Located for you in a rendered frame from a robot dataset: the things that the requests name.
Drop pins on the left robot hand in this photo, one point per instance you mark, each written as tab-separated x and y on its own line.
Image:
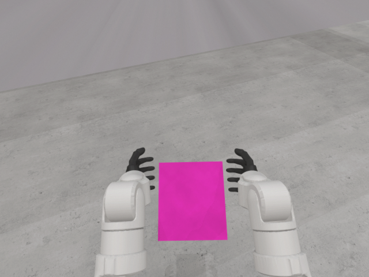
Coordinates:
134	163

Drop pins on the right robot forearm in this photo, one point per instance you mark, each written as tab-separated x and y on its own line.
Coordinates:
277	250

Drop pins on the left robot forearm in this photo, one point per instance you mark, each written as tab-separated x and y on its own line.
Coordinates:
122	252

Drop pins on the carton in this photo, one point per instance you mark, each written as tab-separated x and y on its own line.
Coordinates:
191	201

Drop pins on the right robot hand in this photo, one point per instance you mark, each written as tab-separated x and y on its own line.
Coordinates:
247	164

